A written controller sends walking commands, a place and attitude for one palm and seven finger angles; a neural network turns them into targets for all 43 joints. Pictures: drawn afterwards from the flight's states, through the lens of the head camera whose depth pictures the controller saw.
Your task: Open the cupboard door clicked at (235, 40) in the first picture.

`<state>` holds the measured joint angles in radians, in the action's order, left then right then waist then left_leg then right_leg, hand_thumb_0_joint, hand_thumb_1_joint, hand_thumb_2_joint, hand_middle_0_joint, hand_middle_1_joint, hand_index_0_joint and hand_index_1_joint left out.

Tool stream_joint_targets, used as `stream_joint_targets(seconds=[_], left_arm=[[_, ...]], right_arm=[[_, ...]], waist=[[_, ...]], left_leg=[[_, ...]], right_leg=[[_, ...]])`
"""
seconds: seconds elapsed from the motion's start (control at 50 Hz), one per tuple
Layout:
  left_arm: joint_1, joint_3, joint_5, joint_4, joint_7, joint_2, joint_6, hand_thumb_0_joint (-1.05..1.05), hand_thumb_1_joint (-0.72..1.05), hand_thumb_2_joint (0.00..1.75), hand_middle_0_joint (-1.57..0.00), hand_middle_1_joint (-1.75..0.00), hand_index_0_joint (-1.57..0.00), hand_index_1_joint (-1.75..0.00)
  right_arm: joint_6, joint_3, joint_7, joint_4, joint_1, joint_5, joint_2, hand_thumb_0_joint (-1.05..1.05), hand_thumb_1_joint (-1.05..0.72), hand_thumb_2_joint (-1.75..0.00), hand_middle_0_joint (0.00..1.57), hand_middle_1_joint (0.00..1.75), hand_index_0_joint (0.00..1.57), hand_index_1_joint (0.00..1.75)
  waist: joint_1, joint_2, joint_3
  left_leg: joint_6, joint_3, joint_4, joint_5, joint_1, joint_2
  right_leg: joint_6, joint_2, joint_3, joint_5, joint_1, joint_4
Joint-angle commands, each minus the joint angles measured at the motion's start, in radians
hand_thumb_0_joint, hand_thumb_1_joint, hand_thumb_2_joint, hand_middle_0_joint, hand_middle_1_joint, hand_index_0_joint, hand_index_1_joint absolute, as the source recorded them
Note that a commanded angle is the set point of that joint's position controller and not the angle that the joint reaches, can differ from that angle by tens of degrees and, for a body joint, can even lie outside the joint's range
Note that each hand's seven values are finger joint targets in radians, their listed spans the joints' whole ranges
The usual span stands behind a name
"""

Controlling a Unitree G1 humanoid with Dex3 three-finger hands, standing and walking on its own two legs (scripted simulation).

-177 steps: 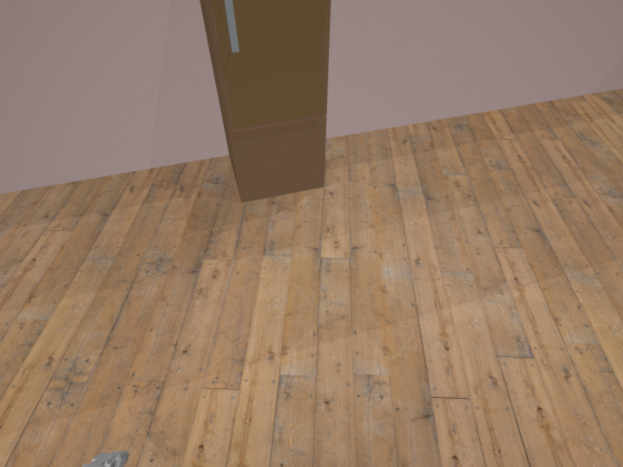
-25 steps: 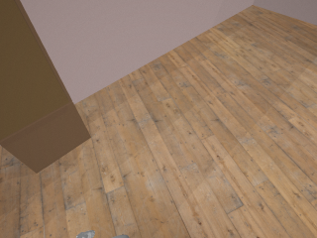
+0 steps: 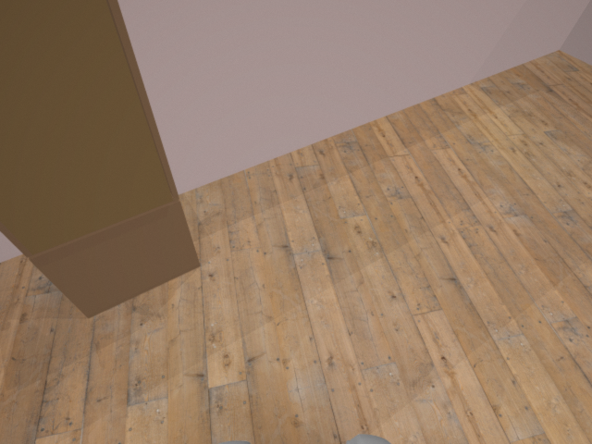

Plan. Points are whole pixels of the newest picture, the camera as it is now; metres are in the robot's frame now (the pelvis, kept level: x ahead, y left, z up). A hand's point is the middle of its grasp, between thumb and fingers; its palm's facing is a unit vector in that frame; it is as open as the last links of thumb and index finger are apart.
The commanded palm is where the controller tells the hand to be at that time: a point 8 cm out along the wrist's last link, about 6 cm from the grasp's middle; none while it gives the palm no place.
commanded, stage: turn to face it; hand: left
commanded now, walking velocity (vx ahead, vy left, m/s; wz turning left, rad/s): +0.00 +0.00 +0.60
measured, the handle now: out of the picture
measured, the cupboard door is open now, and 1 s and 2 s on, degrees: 0 0 0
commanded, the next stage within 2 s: take the last steps up to it in 0.92 s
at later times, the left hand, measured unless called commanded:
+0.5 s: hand out of the picture +0.02 +0.16 -0.15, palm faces +0.34 -0.91 -0.25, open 7.4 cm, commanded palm none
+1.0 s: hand out of the picture -0.01 +0.18 -0.16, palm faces +0.49 -0.82 -0.28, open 7.4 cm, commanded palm none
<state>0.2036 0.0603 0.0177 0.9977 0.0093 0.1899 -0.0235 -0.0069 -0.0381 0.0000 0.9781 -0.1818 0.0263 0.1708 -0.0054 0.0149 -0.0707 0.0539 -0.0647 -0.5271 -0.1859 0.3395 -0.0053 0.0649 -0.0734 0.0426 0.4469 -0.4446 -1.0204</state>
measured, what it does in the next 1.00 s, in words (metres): steps on the spot, turning left: right foot, then left foot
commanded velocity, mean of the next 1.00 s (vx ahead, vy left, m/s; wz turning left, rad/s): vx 0.00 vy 0.00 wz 0.42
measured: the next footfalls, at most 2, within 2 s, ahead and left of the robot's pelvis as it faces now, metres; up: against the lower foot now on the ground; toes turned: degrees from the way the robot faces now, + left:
right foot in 0.18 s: +0.09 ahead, -0.16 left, +0.00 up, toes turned +4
left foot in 0.60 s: +0.00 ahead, +0.08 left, +0.00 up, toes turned +30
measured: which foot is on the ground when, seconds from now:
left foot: down 0.00-0.18, up 0.20-0.58, down 0.60-1.00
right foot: up 0.00-0.16, down 0.18-0.60, up 0.62-0.98, down 1.00-1.00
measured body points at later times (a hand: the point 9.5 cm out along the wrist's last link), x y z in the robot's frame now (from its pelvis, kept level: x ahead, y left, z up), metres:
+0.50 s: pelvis +0.02 -0.05 +0.00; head +0.06 -0.05 +0.45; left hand +0.01 +0.20 -0.13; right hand +0.19 -0.28 -0.14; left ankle -0.03 +0.07 -0.69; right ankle +0.05 -0.16 -0.73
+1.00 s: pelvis +0.02 -0.04 +0.00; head +0.05 -0.04 +0.44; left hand -0.04 +0.22 -0.14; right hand +0.20 -0.21 -0.16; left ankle -0.04 +0.07 -0.73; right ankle +0.08 -0.14 -0.74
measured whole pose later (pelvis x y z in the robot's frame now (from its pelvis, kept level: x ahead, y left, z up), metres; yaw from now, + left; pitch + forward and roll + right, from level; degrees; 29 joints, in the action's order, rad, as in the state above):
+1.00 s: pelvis +0.02 -0.04 +0.00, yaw +29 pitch -1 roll +1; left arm 0.20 0.04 0.02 0.94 0.02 0.21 -0.02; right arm -0.04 -0.05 0.01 0.96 -0.17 0.02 0.20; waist 0.00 -0.02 -0.07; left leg 0.00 -0.02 -0.57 -0.30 0.25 0.01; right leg 0.04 -0.05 0.08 0.27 -0.26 -0.57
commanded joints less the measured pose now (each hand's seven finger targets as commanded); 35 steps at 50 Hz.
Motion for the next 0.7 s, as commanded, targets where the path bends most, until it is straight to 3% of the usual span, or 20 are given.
stream_joint_targets(seconds=[0.0,0.06,0.1,0.12,0.14,0.16,0.18,0.2,0.24,0.28,0.36,0.44,0.5,0.52,0.54,0.56,0.58,0.6,0.62,0.68], left_arm=[[0.019,0.024,-0.003,-0.099,0.012,0.064,0.001,0.0,0.9,0.9,-0.2,-0.3,-0.2,-0.3],[0.014,0.025,-0.006,-0.126,0.012,0.066,0.006,0.0,0.9,0.9,-0.2,-0.3,-0.2,-0.3],[0.047,0.028,-0.009,-0.133,0.015,0.075,0.012,0.0,0.9,0.9,-0.2,-0.3,-0.2,-0.3],[0.085,0.031,-0.01,-0.131,0.017,0.088,0.018,0.0,0.9,0.9,-0.2,-0.3,-0.2,-0.3],[0.108,0.038,-0.003,-0.135,0.023,0.134,0.029,0.0,0.9,0.9,-0.2,-0.3,-0.2,-0.3],[0.123,0.058,0.015,-0.145,0.031,0.238,0.036,0.0,0.9,0.9,-0.2,-0.3,-0.2,-0.3],[0.099,0.053,0.01,-0.169,0.027,0.278,0.027,0.0,0.9,0.9,-0.2,-0.3,-0.2,-0.3],[0.049,0.053,0.008,-0.183,0.03,0.241,0.031,0.0,0.9,0.9,-0.2,-0.3,-0.2,-0.3],[-0.052,0.03,0.006,-0.201,0.031,0.175,0.029,0.0,0.9,0.9,-0.2,-0.3,-0.2,-0.3],[-0.041,0.021,0.009,-0.2,0.029,0.161,0.036,0.0,0.9,0.9,-0.2,-0.3,-0.2,-0.3],[0.056,0.026,0.011,-0.168,0.027,0.2,0.03,0.0,0.9,0.9,-0.2,-0.3,-0.2,-0.3],[0.086,0.033,0.016,-0.146,0.023,0.238,0.023,0.0,0.9,0.9,-0.2,-0.3,-0.2,-0.3],[0.069,0.044,0.015,-0.138,0.02,0.259,0.018,0.0,0.9,0.9,-0.2,-0.3,-0.2,-0.3],[0.066,0.044,0.011,-0.135,0.018,0.258,0.015,0.0,0.9,0.9,-0.2,-0.3,-0.2,-0.3],[0.06,0.043,0.003,-0.129,0.015,0.245,0.01,0.0,0.9,0.9,-0.2,-0.3,-0.2,-0.3],[0.067,0.04,-0.005,-0.148,0.01,0.208,0.004,0.0,0.9,0.9,-0.2,-0.3,-0.2,-0.3],[0.026,0.016,-0.006,-0.194,0.004,0.139,0.002,0.0,0.9,0.9,-0.2,-0.3,-0.2,-0.3],[-0.043,0.011,0.004,-0.205,0.012,0.149,-0.009,0.0,0.9,0.9,-0.2,-0.3,-0.2,-0.3],[-0.051,0.016,0.0,-0.187,0.015,0.137,-0.009,0.0,0.9,0.9,-0.2,-0.3,-0.2,-0.3],[0.006,0.02,-0.003,-0.128,0.003,0.142,-0.008,0.0,0.9,0.9,-0.2,-0.3,-0.2,-0.3]], right_arm=[[0.005,-0.065,-0.009,-0.073,-0.032,-0.001,0.212,0.0,-0.9,-0.9,0.2,0.3,0.2,0.3],[-0.005,-0.077,-0.005,-0.09,-0.016,0.002,0.224,0.0,-0.9,-0.9,0.2,0.3,0.2,0.3],[-0.011,-0.084,-0.003,-0.106,0.002,-0.001,0.228,0.0,-0.9,-0.9,0.2,0.3,0.2,0.3],[-0.014,-0.086,-0.001,-0.115,0.021,-0.006,0.223,0.0,-0.9,-0.9,0.2,0.3,0.2,0.3],[-0.014,-0.084,0.005,-0.126,0.019,-0.014,0.194,0.0,-0.9,-0.9,0.2,0.3,0.2,0.3],[-0.014,-0.072,0.01,-0.151,0.005,-0.02,0.118,0.0,-0.9,-0.9,0.2,0.3,0.2,0.3],[-0.016,-0.076,0.01,-0.168,0.014,-0.008,0.134,0.0,-0.9,-0.9,0.2,0.3,0.2,0.3],[-0.034,-0.084,0.012,-0.156,0.024,-0.004,0.156,0.0,-0.9,-0.9,0.2,0.3,0.2,0.3],[-0.043,-0.082,0.023,-0.122,-0.008,-0.002,0.144,0.0,-0.9,-0.9,0.2,0.3,0.2,0.3],[-0.045,-0.069,0.028,-0.112,-0.015,-0.003,0.131,0.0,-0.9,-0.9,0.2,0.3,0.2,0.3],[-0.05,-0.056,0.031,-0.132,0.068,-0.007,0.13,0.0,-0.9,-0.9,0.2,0.3,0.2,0.3],[-0.044,-0.044,0.033,-0.152,0.121,-0.015,0.126,0.0,-0.9,-0.9,0.2,0.3,0.2,0.3],[-0.033,-0.039,0.028,-0.148,0.079,-0.017,0.134,0.0,-0.9,-0.9,0.2,0.3,0.2,0.3],[-0.029,-0.039,0.026,-0.141,0.053,-0.015,0.146,0.0,-0.9,-0.9,0.2,0.3,0.2,0.3],[-0.023,-0.046,0.027,-0.133,0.017,-0.014,0.17,0.0,-0.9,-0.9,0.2,0.3,0.2,0.3],[-0.012,-0.065,0.022,-0.126,-0.038,-0.006,0.26,0.0,-0.9,-0.9,0.2,0.3,0.2,0.3],[-0.011,-0.088,0.016,-0.12,-0.093,-0.005,0.359,0.0,-0.9,-0.9,0.2,0.3,0.2,0.3],[-0.012,-0.086,0.003,-0.09,-0.134,-0.007,0.354,0.0,-0.9,-0.9,0.2,0.3,0.2,0.3],[-0.008,-0.08,-0.009,-0.088,-0.103,-0.006,0.328,0.0,-0.9,-0.9,0.2,0.3,0.2,0.3],[-0.002,-0.051,-0.015,-0.119,0.034,-0.006,0.245,0.0,-0.9,-0.9,0.2,0.3,0.2,0.3]], waist=[[0.024,-0.142,0.123],[0.022,-0.157,0.125],[0.005,-0.168,0.128],[-0.02,-0.147,0.141],[-0.034,-0.05,0.153],[-0.04,0.248,0.146],[-0.039,0.261,0.134],[-0.022,0.231,0.097],[0.036,0.137,0.023],[0.03,0.153,0.029],[-0.023,0.148,0.053],[-0.047,0.192,0.079],[-0.028,0.204,0.116],[-0.014,0.19,0.128],[0.011,0.13,0.143],[0.045,-0.08,0.188],[0.078,-0.338,0.18],[0.104,-0.256,0.169],[0.085,-0.284,0.166],[0.019,-0.178,0.111]], left_leg=[[0.125,0.312,0.229,0.094,-0.091,-0.241],[0.116,0.343,0.197,0.126,-0.067,-0.218],[0.096,0.35,0.143,0.17,-0.031,-0.192],[0.07,0.337,0.09,0.161,0.013,-0.167],[0.019,0.296,-0.014,0.096,0.107,-0.108],[-0.071,0.103,-0.249,-0.207,0.288,0.04],[-0.085,0.084,-0.47,-0.393,0.278,0.042],[-0.082,0.121,-0.612,-0.352,0.256,0.007],[-0.098,0.099,-0.719,-0.229,0.264,-0.036],[-0.118,0.063,-0.686,-0.199,0.257,-0.042],[-0.13,0.012,-0.527,-0.237,0.218,-0.042],[-0.117,-0.031,-0.328,-0.276,0.128,-0.031],[-0.098,-0.061,-0.156,-0.231,0.022,-0.023],[-0.092,-0.072,-0.064,-0.153,-0.048,-0.017],[-0.081,-0.059,0.068,-0.045,-0.166,-0.029],[-0.018,0.126,0.143,0.152,-0.343,-0.18],[0.127,0.413,0.175,0.537,-0.41,-0.427],[0.182,0.392,0.166,0.559,-0.351,-0.438],[0.17,0.354,0.145,0.564,-0.341,-0.383],[0.112,0.198,0.148,0.506,-0.239,-0.265]], right_leg=[[0.012,0.0,-0.01,-0.02,-0.002,0.099],[0.007,0.03,0.002,-0.032,0.07,0.235],[0.005,0.052,0.011,-0.097,0.166,0.37],[0.002,0.047,0.011,-0.181,0.255,0.498],[-0.017,-0.027,-0.063,-0.22,0.375,0.647],[-0.106,-0.307,-0.331,-0.253,0.453,0.754],[-0.198,-0.439,-0.378,-0.323,0.33,0.766],[-0.203,-0.397,-0.344,-0.256,0.226,0.776],[-0.169,-0.3,-0.169,-0.33,0.179,0.735],[-0.161,-0.264,-0.053,-0.477,0.24,0.694],[-0.176,-0.287,0.004,-0.578,0.336,0.666],[-0.183,-0.307,0.031,-0.647,0.364,0.626],[-0.163,-0.312,0.059,-0.66,0.359,0.562],[-0.133,-0.293,0.089,-0.632,0.333,0.521],[-0.091,-0.27,0.12,-0.572,0.263,0.442],[-0.028,-0.195,0.165,-0.354,0.081,0.265],[0.036,-0.074,0.154,0.208,-0.153,0.052],[0.021,-0.068,0.043,0.221,-0.154,-0.061],[0.018,-0.063,0.0,0.166,-0.178,-0.113],[0.023,-0.053,-0.007,0.008,-0.101,-0.11]])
